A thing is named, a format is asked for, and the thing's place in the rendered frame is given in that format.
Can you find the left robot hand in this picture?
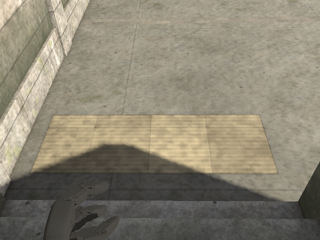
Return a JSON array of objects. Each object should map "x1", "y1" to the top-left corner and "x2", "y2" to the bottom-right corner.
[{"x1": 42, "y1": 181, "x2": 120, "y2": 240}]

